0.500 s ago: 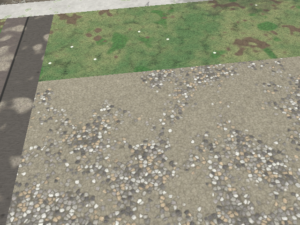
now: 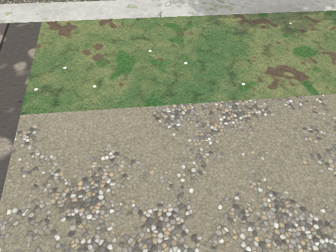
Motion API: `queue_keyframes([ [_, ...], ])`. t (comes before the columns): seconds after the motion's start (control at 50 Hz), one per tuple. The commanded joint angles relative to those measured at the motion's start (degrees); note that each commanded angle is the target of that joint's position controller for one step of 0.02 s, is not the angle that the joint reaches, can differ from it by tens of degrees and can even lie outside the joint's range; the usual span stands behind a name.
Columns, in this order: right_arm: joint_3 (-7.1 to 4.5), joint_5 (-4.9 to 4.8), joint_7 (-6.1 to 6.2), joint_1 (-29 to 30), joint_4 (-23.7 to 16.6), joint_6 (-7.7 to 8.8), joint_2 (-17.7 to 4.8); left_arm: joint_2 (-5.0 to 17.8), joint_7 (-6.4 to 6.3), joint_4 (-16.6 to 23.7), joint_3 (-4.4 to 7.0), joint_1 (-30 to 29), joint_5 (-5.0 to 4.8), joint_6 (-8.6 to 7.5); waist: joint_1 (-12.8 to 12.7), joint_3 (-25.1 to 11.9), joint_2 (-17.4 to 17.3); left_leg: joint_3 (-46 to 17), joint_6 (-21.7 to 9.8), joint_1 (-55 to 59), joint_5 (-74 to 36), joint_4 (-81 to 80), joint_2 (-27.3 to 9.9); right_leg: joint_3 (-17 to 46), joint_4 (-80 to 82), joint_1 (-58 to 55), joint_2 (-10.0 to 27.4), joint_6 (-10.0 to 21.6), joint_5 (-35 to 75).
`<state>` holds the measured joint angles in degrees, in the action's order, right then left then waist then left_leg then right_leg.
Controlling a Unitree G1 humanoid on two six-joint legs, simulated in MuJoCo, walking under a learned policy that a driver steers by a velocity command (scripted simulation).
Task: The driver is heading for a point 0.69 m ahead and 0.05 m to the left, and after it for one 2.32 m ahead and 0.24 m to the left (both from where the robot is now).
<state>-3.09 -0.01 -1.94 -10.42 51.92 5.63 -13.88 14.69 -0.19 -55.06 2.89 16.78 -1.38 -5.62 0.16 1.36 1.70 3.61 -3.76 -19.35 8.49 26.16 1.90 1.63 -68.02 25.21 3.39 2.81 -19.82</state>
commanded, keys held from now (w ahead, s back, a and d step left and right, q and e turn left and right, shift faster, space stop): w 0.64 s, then w+q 0.22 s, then q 0.14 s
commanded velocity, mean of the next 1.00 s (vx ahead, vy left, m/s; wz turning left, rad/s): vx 0.48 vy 0.00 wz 0.11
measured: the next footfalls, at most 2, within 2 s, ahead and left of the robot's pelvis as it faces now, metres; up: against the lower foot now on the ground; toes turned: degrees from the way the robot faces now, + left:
right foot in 0.42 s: +0.41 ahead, -0.15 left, +0.00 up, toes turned -3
left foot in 0.98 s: +0.69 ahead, +0.12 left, +0.00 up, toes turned +18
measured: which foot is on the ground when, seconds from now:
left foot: down 0.00-0.44, up 0.46-0.96, down 0.98-1.00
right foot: up 0.00-0.40, down 0.42-0.98, up 1.00-1.00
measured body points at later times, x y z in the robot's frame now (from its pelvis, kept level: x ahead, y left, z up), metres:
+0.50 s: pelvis +0.28 -0.06 -0.01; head +0.31 -0.07 +0.44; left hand +0.45 +0.19 -0.12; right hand +0.27 -0.32 -0.16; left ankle +0.11 +0.08 -0.66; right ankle +0.37 -0.15 -0.74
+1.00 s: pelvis +0.55 -0.01 -0.02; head +0.59 +0.00 +0.43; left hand +0.52 +0.26 -0.16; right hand +0.77 -0.23 -0.12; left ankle +0.67 +0.09 -0.74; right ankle +0.38 -0.15 -0.72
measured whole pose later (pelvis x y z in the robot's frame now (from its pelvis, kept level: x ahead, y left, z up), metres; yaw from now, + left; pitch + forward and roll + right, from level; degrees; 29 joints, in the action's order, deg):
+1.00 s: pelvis +0.55 -0.01 -0.02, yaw +9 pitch +2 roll -2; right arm -4.0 -0.4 -2.8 -3.5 47.3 4.1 -14.2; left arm 14.6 -1.9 -56.0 3.7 17.8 0.4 -2.8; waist -1.8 1.8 -0.9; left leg 2.2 -4.7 -30.3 3.7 32.2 0.1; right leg -9.5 -34.6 0.7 2.2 -1.9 -27.0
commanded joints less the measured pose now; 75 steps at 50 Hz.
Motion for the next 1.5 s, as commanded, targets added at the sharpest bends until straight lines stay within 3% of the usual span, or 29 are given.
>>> queue_keyframes([
  [0.02,-0.70,0.46,-0.19,-1.04,-1.45,0.96,-4.58,2.89,-0.64,2.73,1.33,2.82,0.40,0.61,-1.31,-3.16,-6.63,-15.87,-9.42,7.37,-4.56,-17.20,-14.36,2.04,1.65,7.90,5.38,0.08,5.37],
  [0.2,-1.17,-0.38,2.17,-9.69,2.19,0.28,-8.01,1.71,0.06,8.05,1.16,-13.82,0.83,0.64,2.39,1.45,-4.87,-7.69,-7.69,12.30,-10.26,-19.98,-12.47,-0.63,28.44,14.11,3.62,-2.22,26.39],
  [0.3,-1.55,-0.83,2.42,-14.28,4.75,-0.84,-8.64,1.88,1.65,10.95,0.54,-21.39,0.21,0.04,4.66,3.97,-4.84,-8.00,-7.58,21.12,-10.39,-16.86,-15.68,-1.24,36.18,15.89,2.05,-1.25,22.93],
  [0.36,-2.11,-1.05,2.75,-13.44,5.15,-1.60,-9.56,3.46,2.51,11.52,0.89,-20.12,0.08,-0.53,2.57,2.75,-6.08,-8.33,-6.32,24.67,-18.13,-12.38,-17.50,-2.02,38.76,11.42,0.60,0.92,16.84],
  [0.4,-2.10,-1.09,2.76,-10.69,4.52,-2.08,-9.71,6.62,2.29,8.49,2.63,-9.34,0.38,-0.72,-3.58,-3.74,-6.62,-5.53,-4.36,22.82,-35.29,-0.28,-14.56,-5.17,40.54,-5.01,-3.20,3.31,16.09],
  [0.42,-1.36,-0.60,2.71,-10.28,3.65,-2.11,-8.00,10.03,1.82,5.47,4.05,1.44,0.76,-0.69,-7.67,-11.10,-4.51,-3.21,-2.49,14.47,-31.44,13.35,-11.36,-1.38,38.63,-21.85,0.17,5.93,17.88],
  [0.44,0.48,-0.15,2.15,-16.42,2.87,-1.14,-2.02,15.78,1.49,3.86,5.49,9.65,1.71,-0.40,-6.79,-20.46,7.83,-0.16,1.86,-9.44,-8.80,37.08,-2.58,22.90,40.23,-46.26,15.37,14.57,11.25],
  [0.46,0.83,-0.60,1.76,-16.32,3.58,0.40,-1.80,12.68,1.63,3.52,4.33,10.41,1.16,-0.22,-6.86,-24.70,12.76,-8.10,1.92,-19.01,23.65,47.44,1.39,40.27,49.51,-50.04,20.09,17.17,6.58],
  [0.48,-0.72,-2.22,1.46,-11.19,2.19,1.37,-7.42,9.24,1.57,4.12,3.15,5.99,0.79,-0.33,-6.49,-17.03,9.18,-10.53,0.63,-24.22,21.68,51.93,-2.53,33.50,50.38,-43.84,17.94,13.93,3.99],
  [0.52,-1.08,-1.98,1.97,-4.69,0.61,1.52,-7.61,5.62,1.72,5.98,1.89,-3.36,1.29,-0.33,-3.19,-6.36,1.59,-7.46,-0.01,-22.08,11.93,46.56,-8.00,19.40,53.88,-25.94,13.60,10.92,11.01],
  [0.54,-1.50,-1.39,2.31,-5.34,0.84,0.74,-6.88,4.12,1.91,6.11,1.41,-5.39,1.77,-0.61,-1.02,-4.49,2.30,-7.83,0.01,-18.26,9.11,42.98,-9.86,15.24,55.81,-20.19,11.51,9.88,13.62],
  [0.62,-1.53,-0.86,2.73,-5.90,0.90,-1.52,-3.96,5.64,1.57,4.19,1.74,-3.42,1.79,-1.09,1.19,-1.59,2.29,-6.94,1.59,-16.42,3.16,35.65,-10.99,8.54,60.77,-13.90,9.51,10.93,18.55],
  [0.76,-1.18,-1.07,1.50,6.04,-2.56,-1.48,-2.87,7.17,-0.30,1.78,2.02,1.26,1.77,-0.75,-2.12,1.41,1.72,-5.58,2.25,-20.08,-14.98,15.78,-9.00,-1.56,62.99,-18.62,8.42,7.73,20.72],
  [0.86,-0.58,-1.33,0.00,12.70,-6.10,-1.54,-2.51,7.53,-0.67,-0.38,2.37,4.59,1.29,0.18,-4.29,4.09,0.79,-4.79,0.54,-23.21,-12.18,9.29,-7.42,-5.65,60.63,-28.49,11.72,6.65,23.23],
  [0.9,-0.68,-0.85,-0.87,12.91,-7.41,-1.38,-2.93,8.14,-1.12,0.08,2.57,2.41,1.23,1.16,-3.13,4.28,1.62,-2.37,-0.50,-20.56,-7.79,7.27,-5.84,-8.03,55.20,-29.82,11.99,5.17,36.42],
  [0.96,-3.34,-0.41,-1.57,-0.94,-5.30,-1.04,-7.98,10.23,-2.41,2.02,3.00,-1.03,0.73,2.78,4.21,-5.10,3.38,2.60,-3.08,-0.90,-6.52,4.10,1.16,-10.98,33.87,-28.10,8.92,1.25,59.69],
  [0.98,-5.01,-0.29,-0.74,-7.51,-4.17,-1.16,-12.26,10.03,-2.57,3.01,2.73,-0.16,1.10,2.70,6.90,-9.57,-0.88,-3.55,-5.53,12.91,-19.82,1.95,-1.66,-11.71,19.16,-18.78,5.49,-2.01,48.06],
  [1.0,-5.77,-0.01,0.54,-9.02,-4.51,-1.82,-17.85,3.68,-1.80,4.79,0.85,5.12,4.23,1.61,1.73,-16.68,-16.37,-23.75,-13.35,32.90,-46.50,7.68,-16.54,-11.05,-2.39,1.99,-3.28,-5.96,-5.04],
  [1.02,-4.91,0.19,0.32,-10.00,-6.35,-1.67,-16.90,3.38,-0.82,5.39,-0.12,7.01,2.49,-0.15,2.71,-28.99,-16.28,-43.59,-22.79,41.94,-43.89,0.79,-25.37,0.81,-16.17,11.15,-8.56,-6.60,-20.89],
  [1.04,-4.34,0.41,0.42,-8.56,-7.55,-1.97,-13.81,7.41,-0.36,6.36,1.02,1.40,0.41,-0.95,4.80,-26.34,-8.98,-36.81,-19.68,37.95,-39.99,-0.42,-21.62,5.07,-17.39,13.79,-4.61,-5.27,-16.65],
  [1.06,-3.73,-0.37,0.67,-4.30,-8.42,-2.09,-11.22,7.47,-0.63,7.89,0.95,-2.83,-0.13,-0.89,3.87,-18.82,-5.24,-29.73,-16.76,30.17,-35.34,-1.49,-18.79,3.68,-13.40,15.80,-2.25,-4.51,-11.47],
  [1.08,-3.23,-0.74,0.83,-0.92,-9.25,-2.29,-9.70,7.74,-1.37,7.54,1.32,-4.35,0.80,-0.20,2.15,-12.85,-0.44,-25.54,-14.85,20.48,-33.08,-3.58,-16.49,3.01,-9.28,14.24,-0.15,-4.87,-8.20],
  [1.12,-2.98,0.22,1.17,1.61,-10.19,-2.79,-9.02,8.48,-2.23,8.75,2.16,-3.93,1.74,1.94,-1.08,-9.53,-2.16,-23.33,-14.04,8.38,-29.98,-6.71,-14.22,3.39,-3.68,7.35,1.04,-4.92,-5.84],
  [1.2,-3.81,0.22,2.08,1.39,-11.20,-3.22,-11.57,6.04,-3.23,9.99,1.94,-3.80,2.24,3.62,-2.18,-9.85,-5.00,-20.15,-13.12,3.47,-31.61,-7.05,-11.62,2.47,7.20,5.90,-0.94,-6.45,-1.35],
  [1.3,-3.38,-0.43,3.68,1.56,-12.33,-5.23,-10.75,6.00,-3.17,11.59,1.90,-8.57,1.86,4.75,-0.25,-9.80,-7.24,-21.64,-9.45,3.78,-10.01,-7.60,-9.70,3.44,17.30,6.23,-1.39,-7.64,6.85],
  [1.4,-2.51,0.54,3.75,0.54,-12.03,-6.03,-9.70,6.29,-2.45,12.91,1.71,-11.18,1.48,3.95,1.42,-7.54,-9.57,-24.03,-9.31,4.27,-6.45,-5.63,-10.09,2.57,26.46,1.04,-1.89,-7.14,4.06],
  [1.46,-1.29,0.06,3.55,1.24,-12.19,-6.34,-7.94,5.33,-1.45,12.23,1.46,-8.09,1.50,2.73,-1.19,-7.65,-9.04,-24.24,-7.04,4.94,-12.83,-0.78,-8.79,0.84,42.08,-8.27,-2.76,-4.69,10.90],
  [1.48,-0.94,0.10,3.62,-0.70,-11.97,-6.23,-7.17,7.07,-1.24,12.12,1.74,-7.24,2.14,2.41,-1.02,-7.67,-7.28,-23.50,-4.48,3.19,-9.86,0.99,-6.88,3.19,45.95,-13.49,0.21,-3.11,18.79],
  [1.5,-0.39,1.18,3.54,-3.48,-12.32,-5.83,-5.59,11.31,-1.44,12.73,2.43,-6.42,3.20,2.45,1.19,-9.66,1.38,-18.68,-1.31,-0.62,0.87,8.21,-2.17,11.04,45.32,-19.37,9.40,0.70,32.53],
])
Keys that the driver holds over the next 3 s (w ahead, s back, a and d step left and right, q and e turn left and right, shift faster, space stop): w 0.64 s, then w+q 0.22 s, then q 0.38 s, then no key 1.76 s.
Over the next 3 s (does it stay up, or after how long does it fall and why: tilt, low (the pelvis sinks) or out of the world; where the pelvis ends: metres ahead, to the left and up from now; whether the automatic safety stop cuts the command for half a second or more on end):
stays up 0.70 -0.01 0.00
